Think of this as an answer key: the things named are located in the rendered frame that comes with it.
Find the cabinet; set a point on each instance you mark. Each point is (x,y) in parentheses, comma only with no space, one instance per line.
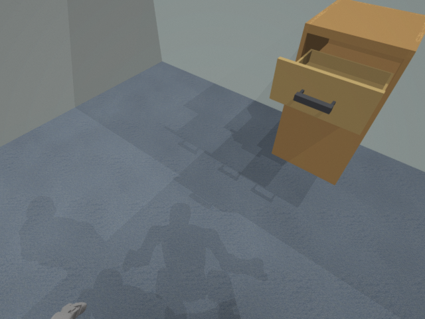
(373,35)

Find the handle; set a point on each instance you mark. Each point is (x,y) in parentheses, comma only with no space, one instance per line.
(313,102)

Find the robot left hand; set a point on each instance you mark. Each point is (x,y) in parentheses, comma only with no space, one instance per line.
(71,311)

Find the drawer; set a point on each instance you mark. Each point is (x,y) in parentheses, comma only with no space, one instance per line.
(356,88)

